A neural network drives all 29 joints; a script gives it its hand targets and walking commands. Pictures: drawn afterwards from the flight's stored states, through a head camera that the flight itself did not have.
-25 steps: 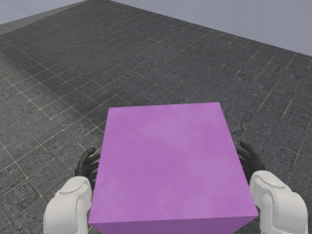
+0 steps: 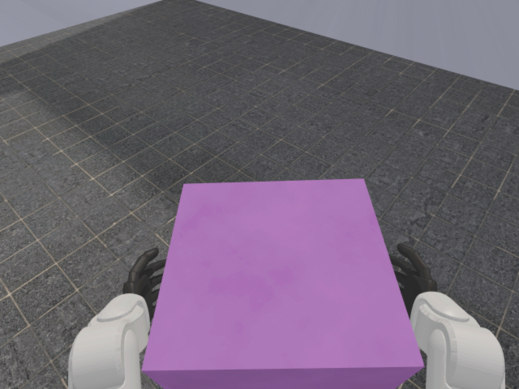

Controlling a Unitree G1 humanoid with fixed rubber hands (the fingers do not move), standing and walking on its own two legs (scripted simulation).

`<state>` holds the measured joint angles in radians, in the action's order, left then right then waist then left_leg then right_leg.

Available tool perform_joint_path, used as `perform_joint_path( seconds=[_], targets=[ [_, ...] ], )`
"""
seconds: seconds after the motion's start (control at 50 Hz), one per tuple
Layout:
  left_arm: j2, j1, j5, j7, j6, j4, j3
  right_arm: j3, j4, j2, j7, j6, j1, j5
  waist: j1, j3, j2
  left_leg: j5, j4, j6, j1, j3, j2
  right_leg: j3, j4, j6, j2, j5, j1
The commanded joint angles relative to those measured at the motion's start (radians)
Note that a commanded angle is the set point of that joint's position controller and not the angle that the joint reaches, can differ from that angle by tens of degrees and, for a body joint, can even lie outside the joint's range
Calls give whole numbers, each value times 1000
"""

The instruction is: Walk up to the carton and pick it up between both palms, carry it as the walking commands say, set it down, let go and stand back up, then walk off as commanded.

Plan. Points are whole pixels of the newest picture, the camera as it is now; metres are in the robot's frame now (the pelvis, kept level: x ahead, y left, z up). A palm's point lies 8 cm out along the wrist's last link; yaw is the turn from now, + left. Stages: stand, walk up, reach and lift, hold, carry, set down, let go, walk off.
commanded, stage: carry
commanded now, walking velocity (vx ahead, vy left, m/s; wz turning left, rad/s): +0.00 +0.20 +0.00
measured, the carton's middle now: (276, 297) +0.29 +0.01 -0.01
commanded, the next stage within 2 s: none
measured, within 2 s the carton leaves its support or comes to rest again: neither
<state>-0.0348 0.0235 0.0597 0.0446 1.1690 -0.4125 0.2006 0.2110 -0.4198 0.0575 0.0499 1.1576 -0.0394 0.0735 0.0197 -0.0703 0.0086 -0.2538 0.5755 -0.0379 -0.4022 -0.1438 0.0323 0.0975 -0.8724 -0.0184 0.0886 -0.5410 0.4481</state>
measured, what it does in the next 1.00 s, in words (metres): steps to the left: right foot, then left foot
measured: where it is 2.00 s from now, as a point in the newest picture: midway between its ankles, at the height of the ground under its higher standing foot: outside the picture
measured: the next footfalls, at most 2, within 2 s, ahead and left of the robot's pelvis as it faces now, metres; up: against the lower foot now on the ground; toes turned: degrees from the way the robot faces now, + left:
right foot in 0.06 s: +0.03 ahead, -0.09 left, +0.00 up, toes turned -9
left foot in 0.34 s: +0.05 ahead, +0.22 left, +0.00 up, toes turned +9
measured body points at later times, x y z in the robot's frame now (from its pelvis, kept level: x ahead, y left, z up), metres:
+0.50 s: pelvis -0.02 +0.10 +0.00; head -0.01 +0.10 +0.45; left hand +0.22 +0.30 +0.06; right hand +0.25 -0.08 +0.06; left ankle +0.01 +0.21 -0.73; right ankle -0.03 -0.02 -0.70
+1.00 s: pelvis -0.04 +0.21 +0.00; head -0.04 +0.21 +0.45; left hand +0.20 +0.41 +0.06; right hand +0.22 +0.03 +0.06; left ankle -0.01 +0.30 -0.73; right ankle -0.06 +0.09 -0.70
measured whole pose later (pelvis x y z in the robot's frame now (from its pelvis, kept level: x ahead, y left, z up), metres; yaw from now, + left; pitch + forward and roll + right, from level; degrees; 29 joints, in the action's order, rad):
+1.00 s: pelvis -0.04 +0.21 +0.00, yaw +1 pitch +4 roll +0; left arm -0.04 0.01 0.06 0.04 1.17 -0.41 0.20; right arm 0.21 -0.42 0.06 0.05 1.16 -0.02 0.07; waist 0.02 -0.07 0.02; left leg -0.23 0.56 -0.05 -0.40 -0.15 0.02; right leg 0.11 -0.87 -0.01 0.08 -0.52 0.45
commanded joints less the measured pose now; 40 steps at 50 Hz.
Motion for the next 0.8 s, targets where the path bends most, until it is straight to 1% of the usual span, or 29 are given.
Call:
perform_joint_path(
  seconds=[0.0,0.02,0.04,0.06,0.08,0.1,0.12,0.16,0.18,0.24,0.26,0.3,0.32,0.34,0.36,0.38,0.42,0.48,0.52,0.54,0.56,0.58,0.6,0.64,0.66,0.68,0.7,0.76,0.78],
  targets=[
    [-736,456,-369,169,-13,-129,-813,-804,-173,714,156,-15,-440,-332,-12,-282,-160,400,-153,-134,231,187,213,35,200,36,-22,103,-75],
    [-729,457,-364,167,-13,-136,-817,-804,-163,692,154,-13,-400,-320,0,-284,-174,361,-139,-107,193,160,200,46,367,45,-15,246,-161],
    [-717,433,-357,168,-7,-90,-798,-808,-180,693,152,-8,-445,-323,6,-270,-87,258,-96,-64,103,137,163,-14,493,61,53,342,-288],
    [-698,414,-358,173,-10,-97,-788,-810,-186,694,155,-10,-427,-328,7,-264,99,118,82,11,-82,102,101,-265,575,91,244,482,-426],
    [-714,404,-352,167,-17,-96,-777,-824,-192,693,164,-1,-464,-336,-1,-244,327,-241,221,44,-194,53,21,-468,576,207,437,688,-427],
    [-730,425,-354,167,-12,-98,-773,-832,-182,708,168,2,-473,-339,-3,-208,272,-300,405,39,-223,127,38,-468,573,236,450,792,-387],
    [-721,399,-338,166,-10,-95,-759,-842,-146,721,167,7,-461,-348,-9,-206,174,-246,429,47,-225,156,53,-358,551,193,392,768,-385],
    [-724,445,-335,162,-13,-132,-772,-855,-140,750,170,5,-505,-358,-4,-184,155,-186,364,81,-237,132,61,-224,521,135,312,718,-373],
    [-720,452,-345,159,-11,-156,-778,-850,-151,746,171,4,-486,-360,-1,-202,174,-161,312,86,-217,106,55,-166,489,124,291,785,-393],
    [-702,441,-335,148,-11,-193,-786,-837,-159,717,174,4,-449,-369,-6,-201,238,-170,164,86,-83,38,15,-99,468,105,264,858,-334],
    [-701,418,-326,145,-6,-176,-783,-834,-161,708,170,3,-459,-373,-10,-239,228,-156,81,82,-16,19,0,-78,433,93,258,833,-335],
    [-676,383,-300,142,0,-156,-772,-829,-134,696,171,8,-414,-368,-21,-253,176,20,-146,78,125,-17,-13,-29,342,37,208,673,-266],
    [-685,405,-309,142,4,-172,-780,-829,-150,706,170,6,-450,-378,-19,-276,91,119,-207,58,237,70,47,-10,254,10,178,565,-196],
    [-677,355,-290,140,11,-117,-766,-814,-125,691,174,17,-446,-374,-12,-279,-60,354,-237,22,313,246,211,23,150,-25,122,217,-53],
    [-674,400,-310,148,16,-133,-783,-800,-94,675,173,17,-420,-351,-19,-268,-269,535,-234,-86,308,319,323,53,89,-56,5,-87,30],
    [-683,405,-322,156,15,-115,-788,-784,-64,692,172,22,-370,-352,-35,-259,-272,642,-188,-121,297,293,296,11,-66,-43,-2,-171,35],
    [-733,438,-363,172,8,-125,-815,-787,-146,709,166,4,-413,-333,-31,-272,-234,533,-168,-130,291,244,279,4,-78,-20,-3,-75,80],
    [-766,510,-386,174,-6,-155,-830,-786,-185,720,159,-5,-440,-331,-21,-275,-172,313,-186,-117,210,185,226,25,61,32,-16,65,-38],
    [-740,482,-372,174,-13,-165,-824,-805,-184,717,153,-14,-441,-329,4,-271,-168,243,-148,-92,161,151,186,25,377,58,8,251,-172],
    [-732,456,-382,176,-11,-134,-813,-810,-201,714,149,-17,-467,-339,11,-259,-65,182,-68,-44,78,122,153,-50,511,66,79,336,-283],
    [-704,452,-370,173,-12,-117,-792,-811,-166,710,155,-4,-435,-326,0,-225,165,36,78,22,-107,84,77,-303,548,120,274,415,-373],
    [-726,416,-365,169,-13,-98,-782,-809,-185,697,160,3,-462,-334,-2,-185,313,-244,243,46,-168,59,26,-488,602,208,424,572,-318],
    [-732,418,-355,169,-12,-109,-776,-825,-164,720,164,5,-457,-342,-2,-206,278,-275,379,40,-195,110,41,-439,586,218,426,688,-343],
    [-706,412,-322,161,-12,-123,-769,-843,-140,726,171,3,-460,-351,-7,-193,163,-225,347,59,-199,125,62,-269,527,144,347,714,-338],
    [-721,436,-334,158,-12,-132,-773,-841,-146,759,174,4,-526,-375,1,-215,175,-186,285,61,-180,112,63,-209,496,126,324,735,-347],
    [-718,427,-336,153,-12,-161,-782,-837,-122,750,175,3,-452,-365,-1,-228,171,-161,231,66,-133,93,51,-149,468,105,283,776,-341],
    [-725,437,-332,154,-11,-158,-778,-847,-167,737,175,-5,-496,-377,-4,-220,217,-180,191,71,-91,41,12,-119,471,97,266,797,-324],
    [-705,420,-312,147,-1,-158,-777,-816,-103,720,176,5,-424,-367,-19,-220,212,-2,-107,64,97,-6,-14,-39,377,43,208,658,-230],
    [-706,384,-298,143,3,-124,-775,-813,-126,703,177,1,-456,-376,-20,-244,111,53,-198,56,211,85,54,-13,282,15,176,492,-149]
  ],
)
